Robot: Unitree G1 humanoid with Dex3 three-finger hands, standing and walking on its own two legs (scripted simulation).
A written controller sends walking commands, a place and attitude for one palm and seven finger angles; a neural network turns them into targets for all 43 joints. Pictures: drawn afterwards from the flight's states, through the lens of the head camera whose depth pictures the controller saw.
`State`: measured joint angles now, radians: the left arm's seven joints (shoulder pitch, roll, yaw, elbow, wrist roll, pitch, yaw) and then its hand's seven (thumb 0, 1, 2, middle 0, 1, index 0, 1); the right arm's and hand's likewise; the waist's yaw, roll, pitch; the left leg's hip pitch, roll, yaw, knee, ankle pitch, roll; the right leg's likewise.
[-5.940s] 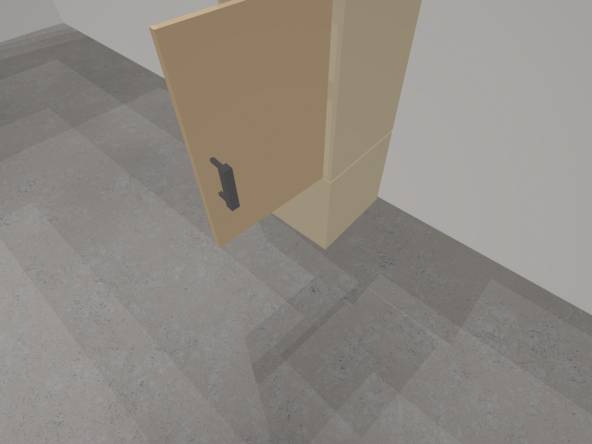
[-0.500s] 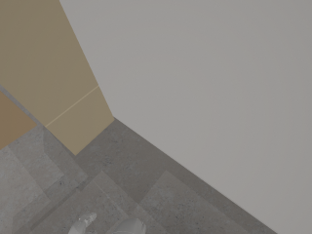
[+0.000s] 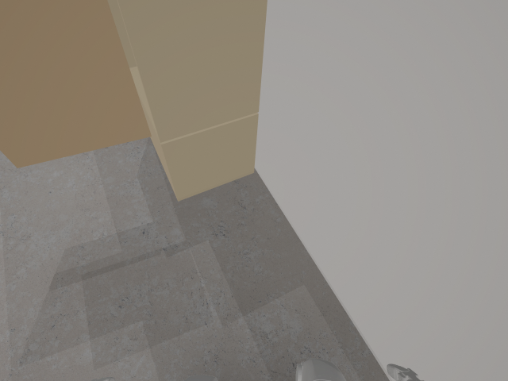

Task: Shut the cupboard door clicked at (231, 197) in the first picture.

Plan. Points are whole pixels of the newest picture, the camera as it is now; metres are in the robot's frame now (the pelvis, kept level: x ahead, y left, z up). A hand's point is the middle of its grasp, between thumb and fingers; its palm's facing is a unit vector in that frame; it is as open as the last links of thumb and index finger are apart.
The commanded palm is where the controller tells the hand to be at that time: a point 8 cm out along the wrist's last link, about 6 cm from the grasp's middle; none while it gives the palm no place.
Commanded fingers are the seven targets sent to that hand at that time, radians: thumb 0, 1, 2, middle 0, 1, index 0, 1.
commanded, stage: turn to face it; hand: left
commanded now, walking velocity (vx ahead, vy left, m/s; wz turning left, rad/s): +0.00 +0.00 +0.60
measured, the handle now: out of the picture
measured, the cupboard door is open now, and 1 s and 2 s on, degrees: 85 85 85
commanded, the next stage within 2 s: take the last steps up to it in 0.58 s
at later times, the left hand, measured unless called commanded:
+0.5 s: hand out of the picture +0.07 +0.13 -0.14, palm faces +0.26 -0.93 -0.26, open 7.4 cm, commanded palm none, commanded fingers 0.00 0.90 0.90 -0.20 -0.30 -0.20 -0.30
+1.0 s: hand out of the picture -0.01 +0.18 -0.16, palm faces +0.47 -0.86 -0.22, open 7.4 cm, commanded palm none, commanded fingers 0.00 0.90 0.90 -0.20 -0.30 -0.20 -0.30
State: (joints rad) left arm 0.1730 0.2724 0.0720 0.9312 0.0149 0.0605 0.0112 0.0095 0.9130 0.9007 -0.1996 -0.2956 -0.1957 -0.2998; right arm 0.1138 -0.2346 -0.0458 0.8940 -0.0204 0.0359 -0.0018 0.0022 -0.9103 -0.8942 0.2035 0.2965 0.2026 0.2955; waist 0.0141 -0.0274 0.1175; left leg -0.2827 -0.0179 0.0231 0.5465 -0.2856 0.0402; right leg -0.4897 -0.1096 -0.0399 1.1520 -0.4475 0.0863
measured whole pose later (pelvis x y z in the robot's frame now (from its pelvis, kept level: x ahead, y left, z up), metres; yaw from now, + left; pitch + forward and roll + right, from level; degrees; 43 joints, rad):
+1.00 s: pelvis +0.03 -0.03 +0.01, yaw +26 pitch -1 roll +0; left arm 0.21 0.22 0.06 1.00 0.02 0.03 -0.02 0.01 0.91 0.90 -0.20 -0.30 -0.20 -0.30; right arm 0.23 -0.18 -0.02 0.99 -0.02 -0.01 -0.01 0.00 -0.91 -0.89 0.20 0.30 0.20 0.30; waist 0.02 -0.01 0.07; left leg -0.13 -0.04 0.03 0.41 -0.27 0.06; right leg -0.48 -0.11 -0.05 1.04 -0.38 0.05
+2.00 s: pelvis +0.26 +0.19 +0.00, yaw +31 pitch +0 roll +2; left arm 0.15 0.19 0.07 1.02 0.02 -0.01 0.01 0.01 0.91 0.90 -0.20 -0.30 -0.19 -0.30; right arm 0.25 -0.18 -0.04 1.03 -0.02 -0.06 -0.03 -0.02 -0.95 -0.89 0.20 0.30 0.20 0.30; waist 0.02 -0.04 0.08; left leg -0.11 -0.06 0.19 0.36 -0.26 0.08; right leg -0.58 -0.11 -0.07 1.09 -0.28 0.00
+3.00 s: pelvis +0.33 +0.26 +0.01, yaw +27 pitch +2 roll -2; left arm 0.17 0.23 0.07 1.01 0.01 0.07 0.01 0.01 0.91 0.90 -0.20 -0.30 -0.19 -0.30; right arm 0.18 -0.16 -0.03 1.00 -0.03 0.02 -0.05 0.00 -0.91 -0.89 0.21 0.30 0.21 0.30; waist -0.02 -0.02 0.09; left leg -0.31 0.09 0.06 0.45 -0.16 -0.01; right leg -0.32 -0.03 0.00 0.85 -0.48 0.04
